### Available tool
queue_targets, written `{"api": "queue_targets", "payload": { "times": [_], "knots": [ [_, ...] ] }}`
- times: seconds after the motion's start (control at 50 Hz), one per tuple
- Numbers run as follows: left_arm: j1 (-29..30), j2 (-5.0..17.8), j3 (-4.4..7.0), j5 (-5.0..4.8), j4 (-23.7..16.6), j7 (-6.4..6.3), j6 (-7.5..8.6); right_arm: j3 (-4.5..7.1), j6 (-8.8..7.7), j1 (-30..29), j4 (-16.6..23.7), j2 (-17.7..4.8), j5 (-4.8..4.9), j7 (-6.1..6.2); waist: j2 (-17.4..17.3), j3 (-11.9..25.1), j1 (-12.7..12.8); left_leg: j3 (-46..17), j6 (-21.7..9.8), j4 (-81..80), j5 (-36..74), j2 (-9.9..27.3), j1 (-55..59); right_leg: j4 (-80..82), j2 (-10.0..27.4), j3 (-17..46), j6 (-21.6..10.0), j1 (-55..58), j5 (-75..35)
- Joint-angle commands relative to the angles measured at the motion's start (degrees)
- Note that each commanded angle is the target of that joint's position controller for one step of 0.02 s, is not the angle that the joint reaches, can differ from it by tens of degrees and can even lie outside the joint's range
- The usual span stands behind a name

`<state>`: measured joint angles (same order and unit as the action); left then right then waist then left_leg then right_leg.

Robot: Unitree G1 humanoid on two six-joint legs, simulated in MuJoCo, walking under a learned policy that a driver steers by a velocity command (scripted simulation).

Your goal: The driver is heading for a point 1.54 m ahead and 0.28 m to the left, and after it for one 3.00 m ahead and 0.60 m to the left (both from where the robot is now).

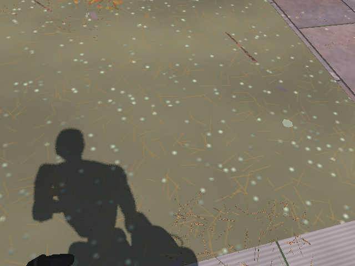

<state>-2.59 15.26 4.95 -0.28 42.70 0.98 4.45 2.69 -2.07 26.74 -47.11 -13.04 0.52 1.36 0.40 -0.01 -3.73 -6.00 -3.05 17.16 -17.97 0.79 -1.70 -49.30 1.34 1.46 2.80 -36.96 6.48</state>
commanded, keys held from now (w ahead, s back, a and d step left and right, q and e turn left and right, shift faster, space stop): w+q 0.68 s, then w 0.32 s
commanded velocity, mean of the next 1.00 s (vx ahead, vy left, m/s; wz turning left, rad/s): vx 0.48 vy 0.00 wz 0.50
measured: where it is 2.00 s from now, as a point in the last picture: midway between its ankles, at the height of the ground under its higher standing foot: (80, 136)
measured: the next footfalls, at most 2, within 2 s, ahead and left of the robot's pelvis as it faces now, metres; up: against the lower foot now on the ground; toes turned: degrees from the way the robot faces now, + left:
right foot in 0.18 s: +0.10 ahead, -0.20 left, +0.00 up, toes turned +7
left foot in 0.46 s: +0.37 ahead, +0.14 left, +0.06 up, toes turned +18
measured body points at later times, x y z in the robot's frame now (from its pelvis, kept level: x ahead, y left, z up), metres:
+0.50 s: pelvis +0.25 +0.04 -0.03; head +0.29 +0.07 +0.42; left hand +0.24 +0.33 -0.17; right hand +0.48 -0.19 -0.10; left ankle +0.33 +0.13 -0.70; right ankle +0.10 -0.19 -0.66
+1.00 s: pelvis +0.54 +0.12 +0.04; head +0.56 +0.15 +0.48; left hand +0.65 +0.44 -0.03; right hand +0.69 -0.13 -0.07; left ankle +0.33 +0.13 -0.69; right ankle +0.72 +0.10 -0.68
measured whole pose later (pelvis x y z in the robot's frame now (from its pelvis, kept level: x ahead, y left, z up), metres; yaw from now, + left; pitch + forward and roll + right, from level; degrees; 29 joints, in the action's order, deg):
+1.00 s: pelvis +0.54 +0.12 +0.04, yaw +30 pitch +3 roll -1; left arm 0.5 15.4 2.5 -0.4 38.8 2.6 6.4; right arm 3.4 -2.2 24.5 -42.1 -16.4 0.9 1.1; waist 1.3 -0.7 -5.0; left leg -11.5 -4.7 19.9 -25.5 -4.2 4.3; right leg -26.8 -1.3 -1.2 -2.1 -29.8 -0.2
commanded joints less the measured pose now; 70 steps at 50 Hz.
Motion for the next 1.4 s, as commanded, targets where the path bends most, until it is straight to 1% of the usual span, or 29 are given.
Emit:
{"api": "queue_targets", "payload": {
  "times": [0.02, 0.08, 0.14, 0.16, 0.18, 0.2, 0.22, 0.26, 0.32, 0.36, 0.4, 0.42, 0.44, 0.46, 0.48, 0.5, 0.52, 0.56, 0.62, 0.7, 0.9, 1.0, 1.02, 1.04, 1.06, 1.08, 1.12, 1.22, 1.4],
  "knots": [
    [16.6, 2.2, -0.29, -0.61, -8.6, 0.89, 2.4, 1.69, 0.77, 10.2, 0.9, -6.3, 0.95, 0.53, -6.6, -4.3, -4.7, -12.2, -7.8, -0.7, 23.8, 8.8, 11.7, 8.1, -3.2, -4.2, -0.4, -13.3, 6.9],
    [21.2, 1.2, -0.28, -0.36, -10.5, 2.26, 4.72, 1.93, 2.78, 14.4, -1.3, -7.9, 1.06, 1.02, -10.6, 0.0, -6.3, -16.0, -6.6, 5.9, 44.8, 8.4, 20.4, 16.6, -6.5, -5.5, -1.0, -8.6, 11.3],
    [5.1, 3.9, 1.7, -2.33, -6.7, 1.36, 4.34, 3.11, 2.87, -1.7, 3.2, -12.7, 1.06, 0.95, -12.9, 9.3, 5.6, -13.0, -2.7, 18.9, 69.4, 4.6, -1.7, 30.0, -7.2, -4.1, -3.0, 31.6, 0.1],
    [-8.2, 7.7, 3.32, -2.58, -3.3, -0.07, 2.73, 3.74, 1.9, -8.4, 6.1, -13.7, 0.62, 0.78, -11.5, 13.7, 11.8, -12.4, -0.8, 29.2, 59.9, 2.3, -13.3, 33.8, -2.0, -1.1, -4.2, 49.9, -6.7],
    [-19.0, 10.5, 3.4, -2.32, -0.3, -1.47, 0.94, 2.59, 0.52, -9.2, 6.9, -7.2, -1.24, 0.07, 0.1, 17.9, 13.6, -8.1, 1.2, 44.8, 3.6, -2.7, -35.7, 26.2, 10.4, 6.8, -6.6, 74.4, -32.3],
    [-21.2, 10.2, 2.48, 0.07, 0.5, -2.4, -0.9, 1.47, -0.97, -1.7, 6.0, -3.0, -1.01, -0.41, 10.7, 19.3, 9.6, -5.4, 2.4, 56.2, -24.7, -4.8, -53.4, 11.7, 25.1, 14.2, -11.6, 83.8, -66.9],
    [-22.1, 9.4, 2.86, 1.35, 0.4, -2.8, -2.38, 1.78, -1.87, -3.8, 8.0, -6.5, 2.41, -0.45, 12.4, 20.2, 12.6, -2.5, 4.8, 67.7, -22.7, -1.1, -58.1, 15.4, 29.1, 15.1, -18.5, 78.0, -57.2],
    [-17.6, 4.4, 1.57, 0.89, 2.1, -3.24, -3.03, 0.5, -0.4, -15.0, 12.0, -3.8, 3.61, 0.48, 13.2, 6.0, 12.5, 3.1, 5.5, 78.3, -23.7, 4.1, -68.0, 28.0, 24.2, 11.2, -15.9, 64.1, -24.8],
    [-1.9, 2.6, -0.48, -0.44, 3.3, -2.51, -1.25, -1.46, 2.82, -17.7, 18.3, 0.7, 2.53, -0.17, 10.6, -11.3, 0.6, 2.3, 4.2, 74.8, -24.9, 8.7, -60.4, 42.2, 20.7, 0.9, -7.7, 30.9, -10.6],
    [8.4, 8.3, 1.0, -0.78, 0.8, -2.47, -1.05, -1.53, 2.2, -9.3, 18.5, -0.3, 0.95, -1.92, 7.5, -8.0, -6.8, 7.0, 2.4, 50.6, -7.7, 6.8, -32.5, 43.3, 9.8, -12.9, -6.2, 10.5, -12.5],
    [5.0, 14.0, 2.84, -0.1, 0.2, -2.29, -0.01, 1.93, 1.18, 1.1, 14.0, -6.0, -0.62, -2.44, 9.2, 3.9, -9.0, 14.2, 0.5, 50.8, 2.6, -1.5, -12.8, 33.7, 11.9, -12.8, -9.6, 14.6, -51.8],
    [6.1, 15.5, 3.24, -1.85, 0.1, -1.83, 0.05, 3.33, 1.81, 8.7, 11.9, -8.5, -0.16, -2.54, 9.8, 9.5, -13.4, 14.6, -1.2, 46.8, 1.7, -3.0, -8.0, 23.5, 13.0, -12.8, -9.2, 21.5, -63.0],
    [6.6, 14.2, 2.85, -3.44, -0.3, -0.97, 0.72, 4.95, 2.73, 16.1, 9.2, -11.9, 0.15, -2.16, 6.1, 13.6, -17.3, 14.4, -3.0, 37.6, 6.9, -5.2, 2.7, 10.4, 12.2, -11.8, -7.6, 22.2, -61.1],
    [4.8, 8.6, 1.21, -3.07, -0.6, -0.26, 1.6, 6.11, 3.44, 16.9, 7.8, -14.6, 0.45, -1.35, -5.8, 10.0, -16.7, 4.9, -5.8, 25.8, 12.1, -4.2, 9.7, -12.7, 7.1, -8.5, -3.5, 13.6, -15.7],
    [-5.6, -2.5, -2.05, 0.8, -1.9, 0.74, 1.5, 5.03, 2.39, 2.7, 12.0, -19.0, -0.28, -0.84, -29.7, 10.9, -1.3, -27.8, -12.6, 13.4, 8.5, 7.6, 3.7, -36.2, -2.9, -2.6, -2.9, 3.3, 27.6],
    [-11.8, 4.8, -1.01, 0.81, 0.1, 1.78, 2.75, 2.73, 0.59, -2.6, 18.0, -15.0, -0.32, -2.44, -21.8, 18.9, -0.3, -38.8, -17.1, 9.4, 16.0, 13.8, 2.0, -44.6, -1.9, 8.9, -4.8, 5.2, 27.3],
    [-8.2, 8.6, 0.27, -1.89, -2.8, 2.09, 2.71, 2.85, -0.24, -3.4, 17.9, -13.9, -0.15, -3.5, -13.5, 14.7, -0.1, -45.0, -17.6, -0.9, -13.9, 16.0, -1.4, -44.5, -2.9, 6.8, -5.5, -2.1, 20.6],
    [-1.7, 5.5, -1.06, -1.05, -5.3, 0.13, 2.24, 2.87, -1.48, -7.6, 15.2, -13.4, -0.48, -3.99, 0.6, -0.6, 2.7, -37.7, -13.0, -0.8, -19.6, 12.3, -15.8, -39.4, 1.0, 4.6, -5.7, -5.2, 14.0],
    [-4.8, 6.0, -1.01, -0.06, -5.8, -1.22, 0.92, 2.05, -2.31, -9.8, 15.5, -10.6, -0.69, -2.42, -4.1, -0.4, 5.6, -22.9, -12.1, -1.3, -1.0, 6.5, -17.0, -27.7, 3.2, 4.7, -5.0, -0.3, 10.5],
    [0.6, 5.0, -1.14, 1.63, -6.6, -1.12, 0.98, 1.68, -2.8, -4.2, 14.0, -9.4, 0.47, -0.83, -0.8, 1.2, 2.8, -14.3, -11.3, -1.7, 24.2, 6.1, -6.5, -12.1, 2.8, 2.0, -2.3, -4.4, 4.0],
    [13.4, 4.0, -1.61, -0.43, -9.6, 1.46, 2.35, 2.45, -1.26, -0.8, 8.2, -10.9, 0.58, -0.35, -6.3, -3.7, -2.7, -11.4, -8.5, -3.0, 21.2, 8.8, 0.2, 19.3, -0.7, -1.0, -2.3, 0.4, -11.5],
    [-1.7, 9.2, 1.04, 0.0, -6.3, 1.14, 3.12, 2.91, -0.35, -4.6, 8.0, -11.8, 0.11, 0.02, -8.2, 5.4, 5.6, -8.4, -4.8, 14.4, 53.8, 7.0, 4.4, 23.5, -3.7, -4.2, -7.9, 20.3, -6.1],
    [-11.9, 11.1, 1.51, 0.82, -4.9, 0.72, 2.99, 2.12, -0.47, -6.0, 9.3, -10.1, -0.63, -0.25, -6.3, 13.6, 10.1, -8.2, -3.3, 27.3, 45.4, 4.9, -4.8, 20.2, 3.3, 2.6, -11.7, 37.7, -7.9],
    [-19.2, 14.9, 2.43, 1.31, -3.4, 0.52, 2.74, 0.53, -1.01, 2.3, 8.9, -4.5, -1.05, -0.47, 9.5, 22.4, 7.6, -4.8, 1.4, 50.0, 6.4, -5.0, -25.7, 19.4, 17.0, 25.8, -20.6, 60.2, -4.3],
    [-22.0, 11.7, 1.76, 0.08, -1.4, 1.21, 2.72, 0.27, -1.7, 4.9, 8.3, -6.2, 0.81, -0.54, 16.0, 24.6, 8.3, -6.8, 2.4, 59.9, -14.9, -7.6, -36.3, 29.9, 21.7, 44.2, -23.9, 63.5, 8.8],
    [-17.5, 8.4, 0.95, -0.8, -2.1, 0.82, 2.45, 1.37, -2.07, -2.0, 9.2, -10.7, 1.84, -0.73, 8.9, 14.0, 9.1, -6.6, 2.3, 63.0, -10.8, -3.2, -41.0, 32.2, 19.7, 37.6, -20.9, 54.9, 17.5],
    [-11.4, 6.2, -0.3, 0.3, -2.6, 0.32, 1.71, 1.39, -2.79, -11.8, 11.6, -11.0, 0.28, -0.94, 0.2, 2.3, 6.9, -1.6, 1.9, 57.3, -2.6, 1.8, -39.3, 35.5, 15.0, 24.4, -17.8, 36.8, 10.1],
    [-11.8, 6.3, -0.8, 0.03, -0.7, 0.27, 2.56, 0.71, -2.03, -10.5, 11.5, -6.6, -0.25, -0.97, 3.2, 0.1, 2.9, 1.3, 3.5, 45.9, 2.2, 6.1, -35.9, 40.0, 10.3, 12.1, -17.9, 27.9, -8.5],
    [-21.9, 9.0, -0.68, -1.26, 3.8, -0.73, 0.05, -0.32, -3.87, -29.1, 16.2, -4.2, 0.05, -2.72, 2.2, -2.7, 9.3, 4.6, 4.4, 15.7, 23.0, 2.0, -33.5, 37.6, 8.1, 7.0, -14.3, 33.3, -15.9]
  ]
}}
